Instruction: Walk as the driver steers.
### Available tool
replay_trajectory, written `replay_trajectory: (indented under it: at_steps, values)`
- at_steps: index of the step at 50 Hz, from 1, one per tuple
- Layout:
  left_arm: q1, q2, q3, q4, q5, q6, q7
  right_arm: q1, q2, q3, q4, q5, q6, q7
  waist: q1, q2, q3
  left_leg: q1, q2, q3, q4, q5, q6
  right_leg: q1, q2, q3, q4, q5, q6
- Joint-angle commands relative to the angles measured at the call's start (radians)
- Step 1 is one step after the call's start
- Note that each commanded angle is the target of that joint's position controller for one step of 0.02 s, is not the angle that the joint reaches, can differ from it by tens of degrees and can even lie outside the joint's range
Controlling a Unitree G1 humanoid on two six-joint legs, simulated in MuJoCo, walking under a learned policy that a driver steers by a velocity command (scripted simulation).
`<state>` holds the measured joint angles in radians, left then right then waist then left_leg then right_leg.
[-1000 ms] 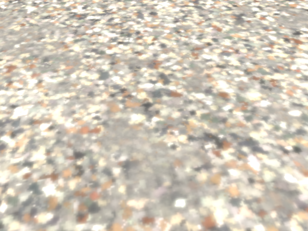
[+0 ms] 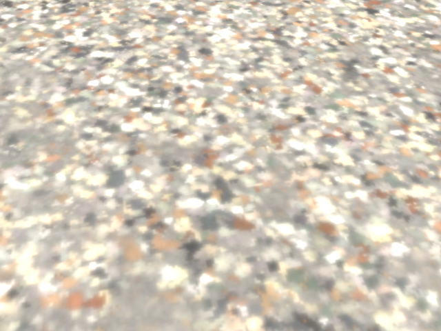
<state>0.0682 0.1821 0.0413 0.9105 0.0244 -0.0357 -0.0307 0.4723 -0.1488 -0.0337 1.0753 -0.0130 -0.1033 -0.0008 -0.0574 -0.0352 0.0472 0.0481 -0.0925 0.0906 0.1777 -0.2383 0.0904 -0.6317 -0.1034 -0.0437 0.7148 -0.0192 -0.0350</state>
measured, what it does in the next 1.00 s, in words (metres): walks ahead, turning left: right foot, then left foot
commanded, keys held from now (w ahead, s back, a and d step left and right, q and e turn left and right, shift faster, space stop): w+q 0.06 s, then q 0.60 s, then w+q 0.16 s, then w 0.18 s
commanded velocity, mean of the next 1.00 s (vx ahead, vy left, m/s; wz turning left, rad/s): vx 0.23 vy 0.00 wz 0.45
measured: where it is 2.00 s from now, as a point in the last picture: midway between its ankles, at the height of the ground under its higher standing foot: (163, 276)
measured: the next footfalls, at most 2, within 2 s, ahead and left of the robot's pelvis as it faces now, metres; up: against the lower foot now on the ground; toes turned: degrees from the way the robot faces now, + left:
right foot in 0.14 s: +0.27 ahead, -0.11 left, +0.00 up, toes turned +0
left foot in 0.66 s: +0.22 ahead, +0.09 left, +0.00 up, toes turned +25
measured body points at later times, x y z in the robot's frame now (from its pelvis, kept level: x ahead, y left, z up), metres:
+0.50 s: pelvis +0.18 -0.04 +0.00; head +0.22 -0.04 +0.45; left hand +0.17 +0.22 -0.13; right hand +0.34 -0.26 -0.14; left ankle +0.22 +0.10 -0.69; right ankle +0.23 -0.11 -0.74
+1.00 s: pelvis +0.24 +0.02 +0.01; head +0.25 +0.04 +0.46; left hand +0.23 +0.32 -0.12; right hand +0.41 -0.19 -0.11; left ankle +0.18 +0.08 -0.74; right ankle +0.37 -0.08 -0.70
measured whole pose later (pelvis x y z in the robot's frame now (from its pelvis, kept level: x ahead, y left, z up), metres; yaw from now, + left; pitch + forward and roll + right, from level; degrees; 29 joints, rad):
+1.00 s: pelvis +0.24 +0.02 +0.01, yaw +29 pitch +2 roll +0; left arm 0.19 0.27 0.07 0.81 0.04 0.00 -0.03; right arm 0.35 -0.24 -0.06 0.84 -0.01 -0.04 0.01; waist -0.03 -0.04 -0.02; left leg -0.11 -0.09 -0.05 0.26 -0.18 0.09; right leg -0.51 -0.07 0.00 0.78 -0.21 0.04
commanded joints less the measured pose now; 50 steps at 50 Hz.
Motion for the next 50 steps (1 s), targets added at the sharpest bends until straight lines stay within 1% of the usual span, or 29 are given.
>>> replay_trajectory:
  at_steps: [1, 4, 5, 6, 7, 8, 9, 10, 11, 12, 13, 14, 17, 21, 24, 29, 31, 32, 33, 34, 35, 36, 37, 38, 39, 40, 42, 45, 50]
  values:
    - [-0.130, 0.047, 0.004, -0.092, -0.003, -0.018, 0.001, 0.094, -0.130, -0.019, -0.010, -0.004, -0.004, -0.009, -0.010, 0.103, 0.070, 0.010, 0.284, -0.158, -0.010, 0.506, 0.111, -0.025, 0.042, -0.033, -0.081, 0.008, -0.008]
    - [-0.109, 0.066, 0.009, -0.103, -0.005, -0.037, 0.007, 0.057, -0.154, -0.025, -0.017, -0.014, 0.002, -0.019, 0.026, 0.105, 0.062, 0.064, 0.301, -0.175, 0.092, 0.694, 0.103, 0.047, 0.073, -0.022, -0.155, -0.079, -0.033]
    - [-0.033, 0.075, 0.015, -0.081, -0.003, -0.047, 0.015, 0.033, -0.162, -0.028, -0.022, -0.014, 0.004, -0.021, 0.057, 0.114, 0.029, 0.051, 0.283, -0.168, 0.177, 0.848, 0.081, 0.155, 0.108, -0.032, -0.184, -0.101, -0.044]
    - [0.098, 0.095, 0.025, -0.037, 0.001, -0.060, 0.026, 0.013, -0.171, -0.031, -0.028, -0.008, 0.005, -0.020, 0.106, 0.108, -0.036, 0.034, 0.246, -0.159, 0.321, 0.920, 0.055, 0.308, 0.140, -0.044, -0.248, -0.043, -0.058]
    - [0.244, 0.136, 0.039, 0.000, 0.020, -0.077, 0.038, -0.016, -0.166, -0.030, -0.046, 0.012, 0.004, -0.019, 0.166, 0.093, -0.125, -0.102, 0.199, -0.138, 0.517, 0.768, 0.027, 0.552, 0.073, 0.000, -0.283, 0.143, -0.078]
    - [0.385, 0.239, 0.060, 0.002, 0.048, -0.085, 0.050, -0.020, -0.118, -0.019, -0.102, 0.034, 0.003, -0.022, 0.193, -0.034, -0.294, -0.314, 0.110, -0.085, 0.830, 0.248, 0.001, 0.827, -0.217, 0.241, -0.213, 0.543, -0.119]
    - [0.336, 0.281, 0.071, -0.021, 0.017, -0.068, 0.037, 0.128, -0.072, -0.020, -0.101, 0.075, 0.022, -0.037, 0.118, -0.219, -0.483, -0.507, -0.015, -0.090, 1.127, -0.377, -0.021, 0.993, -0.429, 0.506, -0.220, 0.834, -0.268]
    - [0.265, 0.210, 0.059, -0.052, -0.007, -0.050, 0.032, 0.084, -0.148, -0.043, -0.084, 0.038, 0.040, -0.045, 0.098, -0.047, -0.418, -0.528, 0.054, -0.152, 1.171, -0.307, -0.019, 0.861, -0.367, 0.412, -0.244, 0.784, -0.247]
    - [0.193, 0.134, 0.036, -0.059, -0.007, -0.049, 0.035, 0.002, -0.127, -0.046, -0.102, 0.022, 0.047, -0.039, 0.082, -0.020, -0.269, -0.564, 0.080, -0.143, 1.149, -0.252, -0.031, 0.724, -0.318, 0.281, -0.283, 0.701, -0.217]
    - [0.158, 0.092, 0.022, -0.057, -0.003, -0.047, 0.042, -0.027, -0.105, -0.048, -0.108, 0.006, 0.054, -0.031, 0.059, -0.008, -0.155, -0.569, 0.113, -0.133, 1.093, -0.215, -0.041, 0.597, -0.264, 0.194, -0.337, 0.601, -0.172]
    - [0.160, 0.073, 0.015, -0.050, -0.006, -0.047, 0.054, -0.051, -0.103, -0.055, -0.115, -0.012, 0.070, -0.019, 0.046, -0.040, -0.101, -0.559, 0.136, -0.134, 1.045, -0.182, -0.049, 0.519, -0.225, 0.138, -0.376, 0.531, -0.150]
    - [0.163, 0.078, 0.015, -0.045, -0.005, -0.046, 0.062, -0.028, -0.089, -0.056, -0.114, -0.020, 0.088, -0.010, 0.026, -0.057, -0.085, -0.524, 0.131, -0.117, 1.041, -0.161, -0.059, 0.458, -0.207, 0.094, -0.397, 0.504, -0.144]
    - [0.170, 0.118, 0.022, -0.055, -0.003, -0.059, 0.063, -0.037, -0.081, -0.061, -0.136, -0.016, 0.120, 0.000, -0.004, -0.051, -0.111, -0.517, 0.116, -0.095, 1.032, -0.108, -0.070, 0.414, -0.213, 0.023, -0.419, 0.515, -0.172]
    - [0.165, 0.129, 0.023, -0.064, 0.000, -0.045, 0.066, -0.168, -0.095, -0.055, -0.207, -0.022, 0.147, 0.016, 0.005, -0.088, -0.079, -0.565, 0.147, -0.070, 0.856, -0.001, -0.077, 0.402, -0.199, -0.060, -0.441, 0.330, -0.169]
    - [0.175, 0.159, 0.031, -0.070, 0.000, -0.031, 0.066, -0.247, -0.093, -0.043, -0.250, -0.019, 0.153, 0.033, 0.028, -0.091, -0.081, -0.493, 0.145, -0.033, 0.700, 0.035, -0.071, 0.392, -0.205, -0.108, -0.431, 0.229, -0.164]
    - [0.212, 0.213, 0.054, -0.077, 0.006, 0.007, 0.054, -0.322, -0.132, -0.049, -0.319, -0.015, 0.160, 0.039, 0.075, -0.100, -0.079, -0.449, 0.129, 0.006, 0.564, -0.123, -0.052, 0.455, -0.271, -0.091, -0.371, 0.059, -0.151]
    - [0.211, 0.229, 0.063, -0.080, 0.003, 0.023, 0.055, -0.314, -0.133, -0.051, -0.338, -0.011, 0.150, 0.037, 0.072, -0.088, -0.076, -0.392, 0.118, 0.014, 0.446, -0.133, -0.036, 0.466, -0.278, -0.098, -0.306, -0.004, -0.115]
    - [0.223, 0.234, 0.067, -0.074, 0.004, 0.034, 0.055, -0.286, -0.136, -0.051, -0.336, -0.013, 0.136, 0.034, 0.053, -0.047, -0.084, -0.314, 0.108, 0.003, 0.325, -0.037, -0.025, 0.440, -0.257, -0.127, -0.231, -0.047, -0.071]
    - [0.269, 0.205, 0.064, -0.068, 0.008, 0.045, 0.050, -0.231, -0.189, -0.065, -0.321, -0.022, 0.116, 0.024, 0.040, 0.100, -0.114, -0.205, 0.171, -0.130, 0.181, 0.075, -0.002, 0.376, -0.186, -0.183, -0.049, -0.149, -0.010]
    - [0.252, 0.110, 0.039, -0.142, -0.001, 0.047, 0.040, -0.208, -0.338, -0.099, -0.336, -0.018, 0.109, 0.011, 0.053, 0.386, -0.107, -0.087, 0.445, -0.548, 0.109, 0.274, 0.130, 0.071, 0.006, -0.243, 0.201, -0.614, 0.078]
    - [0.138, 0.153, 0.043, -0.168, 0.018, 0.062, 0.045, -0.090, -0.350, -0.117, -0.299, -0.002, 0.112, 0.007, -0.034, 0.236, -0.120, -0.093, 0.476, -0.592, 0.110, 0.213, 0.240, -0.004, 0.049, -0.048, 0.355, -0.660, 0.079]
    - [0.108, 0.157, 0.046, -0.179, 0.011, 0.067, 0.037, -0.100, -0.300, -0.101, -0.288, -0.003, 0.119, 0.004, -0.012, 0.179, -0.083, -0.108, 0.428, -0.539, 0.088, 0.020, 0.236, -0.055, 0.031, 0.008, 0.388, -0.578, 0.075]
    - [0.099, 0.163, 0.048, -0.178, 0.001, 0.057, 0.028, -0.160, -0.254, -0.086, -0.299, -0.001, 0.127, 0.002, 0.014, 0.157, -0.028, -0.161, 0.368, -0.490, 0.031, -0.206, 0.195, -0.061, 0.016, 0.032, 0.348, -0.469, 0.065]
    - [0.089, 0.178, 0.054, -0.179, 0.006, 0.043, 0.021, -0.222, -0.232, -0.077, -0.321, 0.004, 0.130, -0.002, 0.034, 0.177, -0.010, -0.170, 0.321, -0.470, -0.012, -0.292, 0.162, -0.060, 0.014, 0.039, 0.312, -0.389, 0.056]
    - [0.110, 0.187, 0.057, -0.166, 0.021, 0.036, 0.015, -0.246, -0.208, -0.068, -0.334, 0.007, 0.123, -0.004, 0.045, 0.185, -0.009, -0.165, 0.292, -0.449, -0.027, -0.249, 0.153, -0.046, 0.020, 0.037, 0.308, -0.326, 0.055]
    - [0.120, 0.182, 0.058, -0.158, 0.025, 0.034, 0.010, -0.236, -0.206, -0.065, -0.335, 0.006, 0.112, 0.001, 0.049, 0.153, -0.029, -0.150, 0.278, -0.436, -0.025, -0.186, 0.152, -0.032, 0.030, 0.041, 0.310, -0.286, 0.054]
    - [0.127, 0.158, 0.052, -0.152, 0.021, 0.033, 0.005, -0.202, -0.225, -0.069, -0.326, 0.005, 0.084, 0.009, 0.055, 0.097, -0.054, -0.112, 0.270, -0.413, -0.019, -0.093, 0.153, -0.028, 0.036, 0.046, 0.273, -0.242, 0.058]
    - [0.097, 0.144, 0.046, -0.157, 0.017, 0.031, 0.004, -0.149, -0.227, -0.066, -0.306, 0.001, 0.061, 0.011, 0.037, 0.119, -0.041, -0.093, 0.266, -0.399, -0.038, -0.078, 0.156, -0.031, 0.033, 0.042, 0.173, -0.207, 0.072]
    - [0.014, 0.134, 0.035, -0.186, 0.010, 0.017, -0.001, -0.080, -0.245, -0.064, -0.272, -0.004, 0.046, 0.011, -0.005, 0.127, -0.008, -0.097, 0.285, -0.396, -0.051, -0.090, 0.157, 0.008, 0.035, 0.032, -0.002, -0.172, 0.072]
